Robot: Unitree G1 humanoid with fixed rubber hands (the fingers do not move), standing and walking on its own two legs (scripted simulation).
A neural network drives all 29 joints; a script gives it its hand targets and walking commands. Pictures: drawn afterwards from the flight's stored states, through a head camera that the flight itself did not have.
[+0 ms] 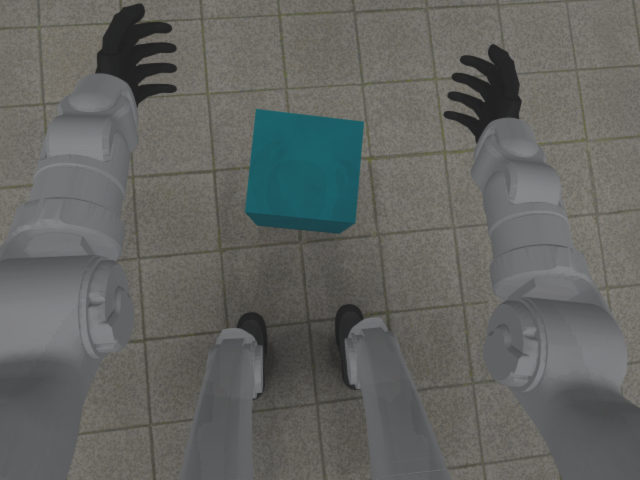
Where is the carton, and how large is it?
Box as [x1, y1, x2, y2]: [245, 109, 363, 233]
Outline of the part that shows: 256,109 245,212 257,225 339,233 354,223 363,122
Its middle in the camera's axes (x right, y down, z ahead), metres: -0.04 -0.13 +0.87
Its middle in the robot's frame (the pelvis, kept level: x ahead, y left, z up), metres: +0.53 -0.03 -0.53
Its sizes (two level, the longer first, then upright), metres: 0.210 0.200 0.250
